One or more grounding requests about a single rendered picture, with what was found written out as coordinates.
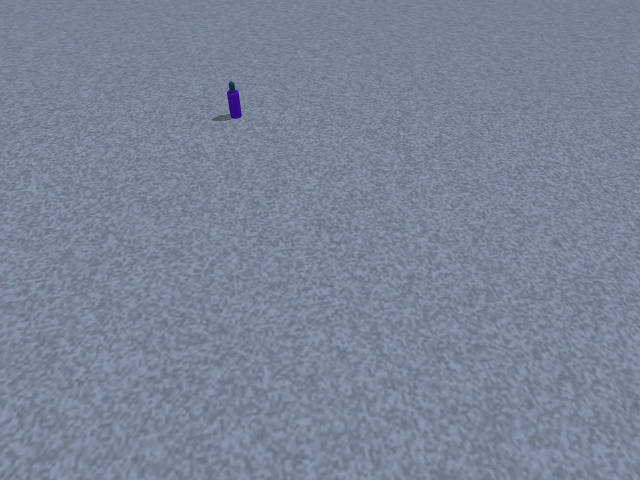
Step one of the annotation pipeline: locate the bottle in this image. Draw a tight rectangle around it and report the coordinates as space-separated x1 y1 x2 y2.
227 81 242 119

